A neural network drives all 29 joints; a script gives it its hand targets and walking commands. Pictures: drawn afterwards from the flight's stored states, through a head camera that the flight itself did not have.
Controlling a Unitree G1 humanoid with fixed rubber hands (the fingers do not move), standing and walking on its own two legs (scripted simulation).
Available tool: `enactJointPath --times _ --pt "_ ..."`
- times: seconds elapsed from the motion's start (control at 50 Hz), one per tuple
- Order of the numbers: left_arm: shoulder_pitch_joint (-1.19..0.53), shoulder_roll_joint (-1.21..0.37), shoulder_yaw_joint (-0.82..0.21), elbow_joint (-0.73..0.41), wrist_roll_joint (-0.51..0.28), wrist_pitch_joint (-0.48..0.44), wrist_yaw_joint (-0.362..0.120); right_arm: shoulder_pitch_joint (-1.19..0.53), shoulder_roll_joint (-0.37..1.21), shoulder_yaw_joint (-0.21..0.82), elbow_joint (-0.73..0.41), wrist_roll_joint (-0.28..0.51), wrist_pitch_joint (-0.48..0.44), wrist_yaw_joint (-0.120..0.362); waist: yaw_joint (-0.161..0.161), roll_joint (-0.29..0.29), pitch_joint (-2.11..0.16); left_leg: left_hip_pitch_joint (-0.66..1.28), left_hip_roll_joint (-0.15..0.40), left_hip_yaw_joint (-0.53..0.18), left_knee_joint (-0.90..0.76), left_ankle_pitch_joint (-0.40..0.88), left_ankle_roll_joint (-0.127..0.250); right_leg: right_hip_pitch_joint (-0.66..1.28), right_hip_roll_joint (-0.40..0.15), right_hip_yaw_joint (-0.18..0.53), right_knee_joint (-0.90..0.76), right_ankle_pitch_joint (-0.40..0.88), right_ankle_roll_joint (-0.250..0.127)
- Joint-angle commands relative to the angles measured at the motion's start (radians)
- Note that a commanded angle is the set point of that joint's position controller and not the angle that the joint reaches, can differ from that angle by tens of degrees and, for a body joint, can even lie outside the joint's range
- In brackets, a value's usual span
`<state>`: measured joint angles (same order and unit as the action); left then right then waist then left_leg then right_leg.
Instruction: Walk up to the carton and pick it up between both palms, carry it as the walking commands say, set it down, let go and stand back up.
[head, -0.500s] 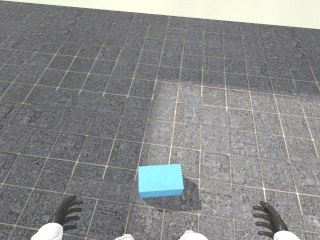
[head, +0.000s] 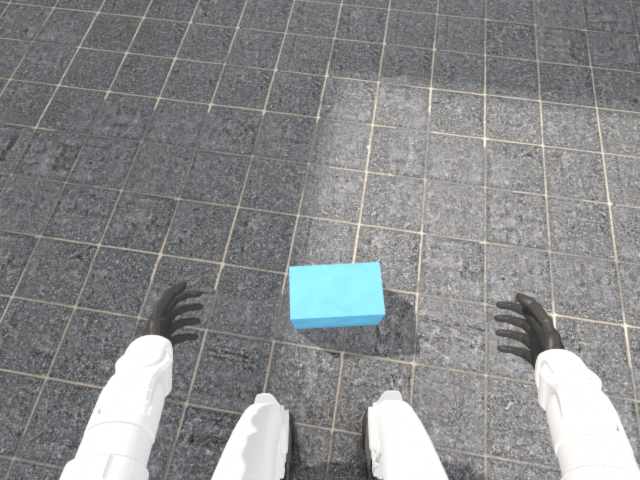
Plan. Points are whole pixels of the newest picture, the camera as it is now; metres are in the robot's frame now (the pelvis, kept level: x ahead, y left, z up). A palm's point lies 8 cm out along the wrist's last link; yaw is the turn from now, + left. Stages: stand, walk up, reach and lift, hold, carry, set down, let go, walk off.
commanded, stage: reach and lift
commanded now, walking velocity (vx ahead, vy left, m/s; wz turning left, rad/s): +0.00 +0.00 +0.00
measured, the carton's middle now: (335, 297) +0.48 -0.03 -0.62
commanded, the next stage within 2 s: none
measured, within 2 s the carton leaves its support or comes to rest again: neither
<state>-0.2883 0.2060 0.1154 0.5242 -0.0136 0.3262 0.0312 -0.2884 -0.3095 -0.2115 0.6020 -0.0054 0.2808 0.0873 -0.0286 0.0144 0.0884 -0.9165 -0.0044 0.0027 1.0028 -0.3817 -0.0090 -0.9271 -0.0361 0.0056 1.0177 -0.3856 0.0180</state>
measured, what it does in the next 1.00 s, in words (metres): lowers itself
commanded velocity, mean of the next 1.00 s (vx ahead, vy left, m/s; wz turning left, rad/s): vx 0.00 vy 0.00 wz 0.00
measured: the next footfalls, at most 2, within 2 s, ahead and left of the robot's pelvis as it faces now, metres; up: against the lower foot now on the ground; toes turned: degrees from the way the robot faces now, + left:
none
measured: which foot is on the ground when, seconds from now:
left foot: down 0.00-1.00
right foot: down 0.00-1.00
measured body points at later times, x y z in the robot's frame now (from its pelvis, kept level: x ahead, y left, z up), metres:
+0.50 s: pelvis -0.04 -0.02 -0.04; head +0.24 -0.03 +0.32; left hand +0.43 +0.19 -0.14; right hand +0.43 -0.26 -0.15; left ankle +0.06 +0.12 -0.67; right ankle +0.06 -0.13 -0.67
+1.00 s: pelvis -0.04 -0.01 -0.05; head +0.32 -0.02 +0.21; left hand +0.49 +0.18 -0.21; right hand +0.49 -0.25 -0.21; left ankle +0.06 +0.12 -0.67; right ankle +0.06 -0.13 -0.67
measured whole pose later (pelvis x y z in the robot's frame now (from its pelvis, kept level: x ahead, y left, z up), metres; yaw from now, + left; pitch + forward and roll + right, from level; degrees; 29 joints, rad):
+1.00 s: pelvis -0.04 -0.01 -0.05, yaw +1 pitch +33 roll +1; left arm -1.15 0.27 0.26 0.65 -0.07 0.19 0.08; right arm -1.19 -0.41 -0.28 0.76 0.08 0.17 0.04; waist -0.01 0.02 0.40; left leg -1.40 0.00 -0.02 1.18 -0.34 -0.03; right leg -1.41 -0.03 -0.01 1.19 -0.35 0.00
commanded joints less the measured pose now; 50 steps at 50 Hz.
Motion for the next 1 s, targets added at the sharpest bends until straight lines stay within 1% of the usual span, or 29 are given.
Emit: enactJointPath --times 0.0,0.04,0.1,0.12,0.14,0.18,0.2,0.24,0.26,0.28,0.34,0.36,0.42,0.46,0.48,0.52,0.54,0.58,0.6,0.62,0.64,0.68,0.7,0.72,0.78,0.84,0.86,0.94,0.98 --pt "-0.226 0.155 0.053 -0.116 -0.002 -0.031 0.009 -0.210 -0.179 -0.050 -0.129 0.016 -0.025 -0.015 -0.002 -0.035 -0.653 0.330 -0.051 -0.030 -0.107 0.180 -0.024 0.185 0.054 -0.047 -0.124 0.219 0.011" --pt "-0.273 0.154 0.052 -0.101 -0.009 -0.030 0.006 -0.277 -0.198 -0.056 -0.144 0.027 -0.029 -0.018 -0.001 -0.012 -0.720 0.326 -0.047 -0.025 -0.091 0.183 -0.030 0.174 0.059 -0.051 -0.107 0.228 0.007" --pt "-0.379 0.166 0.063 -0.067 -0.007 -0.035 0.009 -0.377 -0.204 -0.066 -0.101 0.031 -0.027 -0.028 -0.011 -0.028 -0.763 0.266 -0.051 -0.014 -0.085 0.149 -0.032 0.170 0.063 -0.052 -0.103 0.206 0.008" --pt "-0.417 0.186 0.076 -0.056 -0.009 -0.036 0.012 -0.431 -0.199 -0.062 -0.085 0.031 -0.027 -0.030 -0.002 -0.029 -0.768 0.240 -0.051 -0.013 -0.079 0.138 -0.025 0.166 0.060 -0.053 -0.093 0.196 0.011" --pt "-0.460 0.191 0.075 -0.074 -0.028 -0.048 0.008 -0.458 -0.220 -0.069 -0.110 0.039 -0.037 -0.032 -0.017 -0.037 -0.838 0.239 -0.052 -0.009 -0.066 0.156 -0.025 0.181 0.063 -0.051 -0.091 0.219 0.007" --pt "-0.496 0.193 0.088 -0.059 -0.028 -0.055 0.014 -0.498 -0.217 -0.061 -0.072 0.055 -0.041 -0.034 -0.012 -0.006 -0.902 0.237 -0.055 -0.002 -0.058 0.188 -0.031 0.174 0.062 -0.052 -0.084 0.252 0.004" --pt "-0.521 0.199 0.092 -0.037 -0.028 -0.055 0.017 -0.514 -0.203 -0.042 -0.030 0.065 -0.039 -0.037 -0.011 -0.024 -0.896 0.218 -0.061 -0.001 -0.058 0.168 -0.028 0.170 0.061 -0.049 -0.086 0.232 0.008" --pt "-0.580 0.203 0.110 -0.011 -0.033 -0.067 0.013 -0.612 -0.213 -0.042 -0.054 0.075 -0.051 -0.042 -0.006 -0.045 -0.942 0.159 -0.060 0.007 -0.057 0.159 -0.024 0.188 0.065 -0.048 -0.082 0.240 0.013" --pt "-0.644 0.222 0.118 -0.023 -0.043 -0.077 0.012 -0.642 -0.202 -0.032 -0.049 0.087 -0.054 -0.048 -0.009 -0.046 -0.971 0.139 -0.063 0.014 -0.050 0.151 -0.020 0.200 0.058 -0.036 -0.085 0.238 0.012" --pt "-0.639 0.222 0.121 0.021 -0.039 -0.080 0.009 -0.679 -0.206 -0.032 -0.027 0.081 -0.055 -0.053 -0.006 -0.056 -0.955 0.110 -0.061 0.012 -0.059 0.150 -0.015 0.198 0.058 -0.039 -0.084 0.236 0.014" --pt "-0.722 0.224 0.139 0.033 -0.051 -0.107 0.010 -0.771 -0.228 -0.039 0.006 0.085 -0.073 -0.061 -0.010 -0.049 -1.030 0.055 -0.067 0.028 -0.035 0.149 -0.023 0.182 0.059 -0.034 -0.070 0.247 0.009" --pt "-0.741 0.219 0.135 0.064 -0.056 -0.113 0.007 -0.778 -0.210 -0.027 0.041 0.091 -0.077 -0.062 -0.009 -0.048 -1.013 0.020 -0.069 0.032 -0.040 0.154 -0.022 0.169 0.058 -0.038 -0.065 0.256 0.011" --pt "-0.864 0.249 0.153 0.036 -0.064 -0.141 0.002 -0.885 -0.223 -0.037 0.032 0.096 -0.089 -0.068 -0.014 -0.048 -1.151 -0.012 -0.068 0.042 -0.007 0.172 -0.019 0.204 0.062 -0.017 -0.045 0.292 0.003" --pt "-0.893 0.249 0.157 0.082 -0.054 -0.148 -0.002 -0.920 -0.201 -0.027 0.051 0.103 -0.096 -0.070 0.006 -0.025 -1.126 -0.053 -0.071 0.052 -0.012 0.180 -0.019 0.175 0.059 -0.014 -0.045 0.307 0.004" --pt "-0.887 0.257 0.177 0.087 -0.056 -0.155 -0.002 -0.940 -0.225 -0.037 0.024 0.090 -0.101 -0.071 -0.006 -0.069 -1.227 -0.038 -0.072 0.051 0.008 0.198 -0.018 0.243 0.064 -0.009 -0.035 0.340 0.006" --pt "-0.929 0.264 0.184 0.077 -0.055 -0.163 -0.006 -0.969 -0.201 -0.026 0.054 0.097 -0.100 -0.072 0.016 -0.057 -1.257 -0.067 -0.081 0.063 0.006 0.231 -0.021 0.255 0.060 -0.003 -0.021 0.398 0.006" --pt "-0.949 0.263 0.178 0.091 -0.058 -0.164 -0.007 -1.011 -0.226 -0.047 0.039 0.084 -0.106 -0.073 0.002 -0.050 -1.263 -0.069 -0.078 0.063 0.013 0.219 -0.024 0.239 0.064 -0.010 -0.014 0.376 0.009" --pt "-0.972 0.270 0.193 0.083 -0.046 -0.177 -0.005 -1.029 -0.218 -0.049 0.048 0.072 -0.116 -0.071 0.022 -0.041 -1.290 -0.048 -0.083 0.062 0.015 0.278 -0.029 0.227 0.069 -0.009 0.001 0.431 0.007" --pt "-1.006 0.279 0.199 0.046 -0.046 -0.184 -0.004 -1.082 -0.223 -0.049 -0.016 0.087 -0.122 -0.072 0.022 -0.052 -1.390 -0.054 -0.087 0.067 0.023 0.286 -0.023 0.297 0.071 0.003 0.005 0.480 0.008" --pt "-1.029 0.250 0.177 0.065 -0.062 -0.179 -0.002 -1.102 -0.228 -0.047 0.010 0.081 -0.119 -0.068 0.009 -0.063 -1.393 -0.059 -0.083 0.058 0.015 0.283 -0.025 0.292 0.070 -0.010 0.015 0.480 0.007" --pt "-1.017 0.254 0.175 0.067 -0.054 -0.176 -0.002 -1.079 -0.236 -0.062 0.029 0.071 -0.118 -0.068 0.006 -0.036 -1.402 -0.048 -0.086 0.060 0.017 0.303 -0.033 0.293 0.067 -0.011 0.017 0.500 0.005" --pt "-1.030 0.245 0.171 0.051 -0.050 -0.179 0.002 -1.064 -0.223 -0.065 0.057 0.062 -0.119 -0.066 0.005 -0.037 -1.419 -0.014 -0.083 0.051 0.018 0.354 -0.033 0.268 0.071 -0.015 0.022 0.524 0.003" --pt "-1.033 0.252 0.185 0.025 -0.042 -0.183 0.005 -1.084 -0.247 -0.072 -0.001 0.060 -0.125 -0.067 0.004 -0.038 -1.481 0.015 -0.087 0.053 0.036 0.367 -0.035 0.303 0.078 -0.013 0.031 0.549 -0.001" --pt "-1.033 0.237 0.178 0.052 -0.042 -0.180 0.007 -1.064 -0.219 -0.074 0.060 0.059 -0.124 -0.064 0.004 -0.032 -1.442 0.012 -0.086 0.050 0.028 0.376 -0.032 0.263 0.079 -0.023 0.030 0.538 0.004" --pt "-1.011 0.205 0.166 0.000 -0.040 -0.187 0.017 -1.051 -0.247 -0.106 0.003 0.055 -0.140 -0.057 -0.018 -0.008 -1.570 0.088 -0.088 0.030 0.054 0.514 -0.037 0.288 0.086 -0.027 0.062 0.669 -0.003" --pt "-1.023 0.195 0.167 -0.027 -0.040 -0.180 0.028 -1.051 -0.255 -0.110 0.005 0.056 -0.142 -0.053 -0.023 -0.011 -1.590 0.131 -0.080 0.021 0.075 0.534 -0.038 0.254 0.089 -0.037 0.081 0.647 -0.004" --pt "-1.038 0.198 0.173 -0.029 -0.038 -0.181 0.034 -1.072 -0.254 -0.100 -0.003 0.067 -0.147 -0.052 -0.008 -0.011 -1.588 0.142 -0.083 0.021 0.085 0.547 -0.037 0.227 0.088 -0.033 0.088 0.647 -0.006" --pt "-1.102 0.203 0.167 -0.047 -0.048 -0.180 0.056 -1.157 -0.272 -0.094 -0.032 0.098 -0.156 -0.052 -0.002 -0.012 -1.694 0.138 -0.086 0.013 0.156 0.545 -0.037 0.220 0.095 -0.036 0.171 0.660 -0.004" --pt "-1.129 0.207 0.154 -0.049 -0.066 -0.173 0.068 -1.190 -0.291 -0.085 -0.016 0.103 -0.150 -0.057 -0.004 -0.033 -1.718 0.120 -0.087 0.025 0.205 0.491 -0.044 0.193 0.098 -0.043 0.211 0.601 0.002"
